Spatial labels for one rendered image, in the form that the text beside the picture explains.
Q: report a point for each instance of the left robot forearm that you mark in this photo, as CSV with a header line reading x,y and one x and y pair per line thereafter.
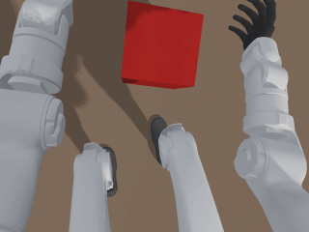
x,y
38,48

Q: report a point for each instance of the robot right upper arm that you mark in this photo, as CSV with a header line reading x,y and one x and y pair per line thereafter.
x,y
275,170

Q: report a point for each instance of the carton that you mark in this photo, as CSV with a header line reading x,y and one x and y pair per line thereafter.
x,y
161,46

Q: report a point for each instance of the right robot forearm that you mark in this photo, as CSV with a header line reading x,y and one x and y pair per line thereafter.
x,y
266,93

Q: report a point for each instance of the robot right hand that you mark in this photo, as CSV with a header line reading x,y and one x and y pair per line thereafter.
x,y
263,22

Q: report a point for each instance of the robot left upper arm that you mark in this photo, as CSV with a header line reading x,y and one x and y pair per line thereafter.
x,y
30,123

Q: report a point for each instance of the robot right foot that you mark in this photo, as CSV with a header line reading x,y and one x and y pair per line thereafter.
x,y
157,126

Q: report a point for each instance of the right robot thigh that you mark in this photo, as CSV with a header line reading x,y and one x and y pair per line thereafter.
x,y
196,209

